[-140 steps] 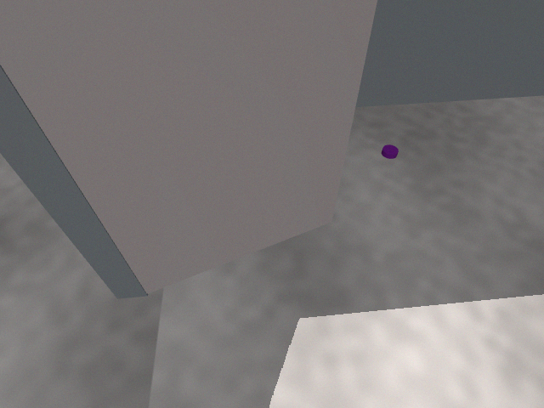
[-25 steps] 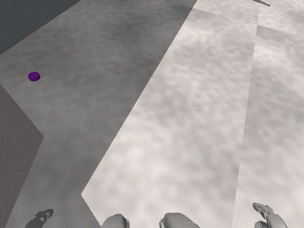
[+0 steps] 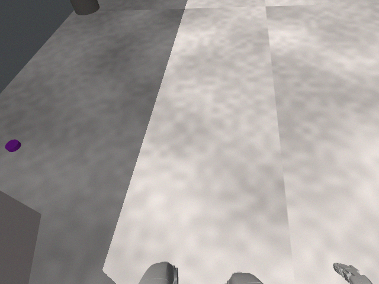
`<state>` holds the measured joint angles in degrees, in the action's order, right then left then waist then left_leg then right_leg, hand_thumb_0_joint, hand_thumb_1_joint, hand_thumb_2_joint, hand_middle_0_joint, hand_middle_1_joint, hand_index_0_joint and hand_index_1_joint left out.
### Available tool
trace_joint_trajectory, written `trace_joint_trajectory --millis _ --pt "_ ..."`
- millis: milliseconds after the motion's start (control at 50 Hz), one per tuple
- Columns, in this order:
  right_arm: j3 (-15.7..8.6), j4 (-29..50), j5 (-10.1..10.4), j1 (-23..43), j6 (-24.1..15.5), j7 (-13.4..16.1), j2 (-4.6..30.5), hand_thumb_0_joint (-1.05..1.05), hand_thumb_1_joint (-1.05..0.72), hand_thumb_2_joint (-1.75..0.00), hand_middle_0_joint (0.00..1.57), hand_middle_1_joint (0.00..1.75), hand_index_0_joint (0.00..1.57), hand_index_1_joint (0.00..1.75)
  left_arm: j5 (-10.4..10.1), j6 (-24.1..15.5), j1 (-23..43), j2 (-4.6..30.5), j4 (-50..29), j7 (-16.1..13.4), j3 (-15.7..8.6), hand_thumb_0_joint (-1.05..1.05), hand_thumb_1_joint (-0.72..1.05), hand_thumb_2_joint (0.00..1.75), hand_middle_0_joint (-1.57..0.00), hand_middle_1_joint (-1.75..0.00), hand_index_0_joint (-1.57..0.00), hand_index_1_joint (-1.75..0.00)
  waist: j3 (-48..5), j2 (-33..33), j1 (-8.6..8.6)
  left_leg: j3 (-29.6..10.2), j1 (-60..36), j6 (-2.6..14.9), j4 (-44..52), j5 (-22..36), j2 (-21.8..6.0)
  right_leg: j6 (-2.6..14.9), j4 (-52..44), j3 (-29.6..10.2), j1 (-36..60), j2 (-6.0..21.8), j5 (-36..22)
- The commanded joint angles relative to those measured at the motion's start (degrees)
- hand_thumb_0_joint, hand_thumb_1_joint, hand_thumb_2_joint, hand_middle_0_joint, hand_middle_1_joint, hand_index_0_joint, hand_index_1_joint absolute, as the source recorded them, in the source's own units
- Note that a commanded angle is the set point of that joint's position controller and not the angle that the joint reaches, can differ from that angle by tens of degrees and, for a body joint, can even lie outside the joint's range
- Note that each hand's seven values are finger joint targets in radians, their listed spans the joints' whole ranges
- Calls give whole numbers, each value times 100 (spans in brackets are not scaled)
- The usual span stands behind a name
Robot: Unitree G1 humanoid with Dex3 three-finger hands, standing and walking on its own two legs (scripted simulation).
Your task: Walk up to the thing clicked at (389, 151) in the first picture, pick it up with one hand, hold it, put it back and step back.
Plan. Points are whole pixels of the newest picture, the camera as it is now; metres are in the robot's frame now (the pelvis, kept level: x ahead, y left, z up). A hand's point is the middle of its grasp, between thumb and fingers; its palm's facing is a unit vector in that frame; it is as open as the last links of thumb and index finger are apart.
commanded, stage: walk up
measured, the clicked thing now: (13, 145) +1.05 +1.31 -0.73
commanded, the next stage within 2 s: stand in 1.38 s
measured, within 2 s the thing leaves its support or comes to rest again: neither
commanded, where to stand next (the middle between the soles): +0.05 +0.01 m, yaw -9 degrees
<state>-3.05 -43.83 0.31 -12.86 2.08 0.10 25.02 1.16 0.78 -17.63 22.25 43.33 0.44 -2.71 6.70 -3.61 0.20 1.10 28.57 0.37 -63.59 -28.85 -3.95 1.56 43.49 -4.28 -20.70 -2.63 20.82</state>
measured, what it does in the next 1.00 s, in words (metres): steps on the spot: left foot, then right foot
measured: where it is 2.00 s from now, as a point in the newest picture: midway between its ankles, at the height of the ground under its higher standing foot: outside the picture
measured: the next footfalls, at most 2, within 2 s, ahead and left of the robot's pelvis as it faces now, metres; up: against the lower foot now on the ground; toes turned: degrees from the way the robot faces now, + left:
left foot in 0.22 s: +0.06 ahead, +0.15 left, +0.00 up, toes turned -6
right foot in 0.50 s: +0.01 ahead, -0.12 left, +0.00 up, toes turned -5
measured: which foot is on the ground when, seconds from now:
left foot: up 0.00-0.20, down 0.22-1.00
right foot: down 0.00-0.26, up 0.28-0.48, down 0.50-1.00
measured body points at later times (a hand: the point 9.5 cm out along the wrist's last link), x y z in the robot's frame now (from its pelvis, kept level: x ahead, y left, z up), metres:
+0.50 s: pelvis -0.02 +0.02 +0.00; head +0.01 +0.02 +0.45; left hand +0.11 +0.32 -0.11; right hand +0.02 -0.31 -0.10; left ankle +0.01 +0.15 -0.71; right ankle -0.03 -0.11 -0.72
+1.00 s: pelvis -0.01 +0.02 +0.02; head +0.00 +0.01 +0.47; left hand +0.14 +0.31 -0.10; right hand -0.01 -0.29 -0.12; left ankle +0.02 +0.15 -0.71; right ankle -0.03 -0.11 -0.71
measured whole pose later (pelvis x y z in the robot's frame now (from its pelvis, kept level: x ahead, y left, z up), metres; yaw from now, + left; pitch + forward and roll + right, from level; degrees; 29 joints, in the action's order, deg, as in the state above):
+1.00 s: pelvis -0.01 +0.02 +0.02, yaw -11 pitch -2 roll +0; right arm -0.4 -60.0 -0.4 -9.7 -0.6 -1.7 21.1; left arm 0.0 -2.2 -8.1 20.9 59.4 -0.1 -0.1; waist 3.2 -0.8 -1.1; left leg 4.4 12.0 -0.9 -31.2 -16.7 -2.8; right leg -1.1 32.4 -6.4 -13.6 -0.9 16.5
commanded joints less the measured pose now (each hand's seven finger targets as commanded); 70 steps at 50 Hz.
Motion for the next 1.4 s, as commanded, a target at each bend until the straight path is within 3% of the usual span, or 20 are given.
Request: trace_joint_trajectory --millis 0,140,200,220,240,260,280,340,440,480,520,540,600,640,680,760,880,980,1320,1380 --pt "-287 347 -101 -119 -176 67 1065 0 -90 -90 20 30 20 30 30 -289 -109 1559 -426 -216 -514 0 90 90 -20 -30 -20 -30 -663 1331 121 -249 583 -11 106 213 -11 1085 -1502 -2041 852 1116 -1257" --pt "-267 171 -129 -112 -319 57 937 0 -90 -90 20 30 20 30 -13 -277 -22 1588 -431 -228 -476 0 90 90 -20 -30 -20 -30 -819 1332 78 -144 -435 43 1654 41 251 1129 -1068 -2034 518 1192 -2193" --pt "-300 -74 -193 -635 -425 64 840 0 -90 -90 20 30 20 30 -91 -223 423 1280 -531 -205 -335 0 90 90 -20 -30 -20 -30 -973 999 -309 -167 -1865 216 3194 1183 301 650 -346 -1433 -343 825 -2276" --pt "-361 -48 -273 -688 -473 86 1107 0 -90 -90 20 30 20 30 -133 -228 406 976 -572 -204 -240 0 90 90 -20 -30 -20 -30 -1085 210 -326 -1380 -2163 496 3760 1116 -480 283 345 -1175 -804 435 -1724" --pt "-415 57 -234 -255 -493 76 1511 0 -90 -90 20 30 20 30 -149 -213 320 843 -494 -221 -173 0 90 90 -20 -30 -20 -30 -890 -789 -206 -2858 -1979 1037 4357 1007 -1618 -19 961 -416 -1307 -427 373" --pt "-482 81 -164 -41 -488 26 1699 0 -90 -90 20 30 20 30 -82 -213 446 1404 -328 -296 -327 0 90 90 -20 -30 -20 -30 -649 -772 -238 -3394 -1262 1716 4371 1002 -2304 -87 1661 -438 -870 -103 1398" --pt "-477 128 -174 221 -490 23 1593 0 -90 -90 20 30 20 30 -63 -241 279 1527 -207 -273 -318 0 90 90 -20 -30 -20 -30 -449 -574 -70 -3074 -989 1829 4297 1008 -2263 -98 1756 -413 -690 136 1339" --pt "-322 90 -227 196 -495 46 1203 0 -90 -90 20 30 20 30 -99 -287 219 1282 40 -141 -345 0 90 90 -20 -30 -20 -30 -229 -515 -40 -1366 -1258 1080 3840 2078 -1144 9 1032 -64 -682 31 826" --pt "-237 0 -186 242 -333 -42 1189 0 -90 -90 20 30 20 30 -81 -436 -110 934 376 -155 -236 0 90 90 -20 -30 -20 -30 -779 -1014 84 -504 -1669 789 2885 2937 -746 -48 -1539 670 583 -110 -341" --pt "-129 47 -100 189 -293 -49 802 0 -90 -90 20 30 20 30 5 -509 -235 1285 560 -238 -365 0 90 90 -20 -30 -20 -30 -1025 -319 165 -312 -740 422 2168 2474 -544 187 -1663 -212 1693 212 -1107" --pt "-85 44 -73 270 -252 1 715 0 -90 -90 20 30 20 30 14 -527 206 1801 467 -257 -412 0 90 90 -20 -30 -20 -30 -786 687 75 -93 -143 100 1583 -166 -11 1203 -1971 -2500 1131 1944 -864" --pt "-168 -130 -117 129 -255 25 849 0 -90 -90 20 30 20 30 11 -503 546 1852 370 -232 -390 0 90 90 -20 -30 -20 -30 -587 780 -69 -258 -835 86 1528 -237 -106 1405 -1852 -2578 224 2050 -702" --pt "-198 -496 -62 -213 -374 -48 859 0 -90 -90 20 30 20 30 -43 -468 1170 1323 347 -180 -214 0 90 90 -20 -30 -20 -30 -487 598 -415 -295 -1670 262 3136 1179 -153 505 -1459 -1008 -223 1006 -512" --pt "-210 -506 -105 -5 -423 -49 1060 0 -90 -90 20 30 20 30 -81 -483 916 1103 475 -158 -143 0 90 90 -20 -30 -20 -30 -654 350 -170 -1097 -1586 564 3785 1531 -676 164 -805 -417 -19 384 -1083" --pt "-161 -468 -88 509 -395 -84 1096 0 -90 -90 20 30 20 30 -61 -471 552 1173 793 -152 -151 0 90 90 -20 -30 -20 -30 -521 525 111 -1120 -834 677 3665 622 -792 191 -1194 -407 581 292 -107" --pt "-51 -788 -94 328 -341 -94 805 0 -90 -90 20 30 20 30 -52 -500 974 1492 905 -151 -185 0 90 90 -20 -30 -20 -30 -339 904 -155 -165 -1233 152 3100 562 30 575 -2082 -1772 106 1186 170" --pt "-43 -1090 -73 574 -424 -105 942 0 -90 -90 20 30 20 30 -107 -466 1026 1088 1209 -148 -55 0 90 90 -20 -30 -20 -30 -741 391 28 -659 -1544 429 4064 1337 -569 119 -1477 -516 791 455 -1179" --pt "-53 -1295 -50 622 -406 -54 881 0 -90 -90 20 30 20 30 -129 -457 1231 1154 1365 -186 -42 0 90 90 -20 -30 -20 -30 -981 408 -83 -233 -1944 266 3887 2303 -383 145 -1508 -654 1005 701 -2324" --pt "-84 -1602 -45 1067 -275 -88 758 0 -90 -90 20 30 20 30 -56 -409 1571 1130 1735 -189 31 0 90 90 -20 -30 -20 -30 -803 513 -150 18 -2547 180 4152 1571 -321 93 -2279 -940 612 790 -1878" --pt "-58 -1618 -56 1100 -319 -40 788 0 -90 -90 20 30 20 30 -96 -361 1642 1009 1761 -153 63 0 90 90 -20 -30 -20 -30 -1023 564 -166 -205 -2619 119 4362 2703 -451 -72 -2206 -622 1076 810 -2912"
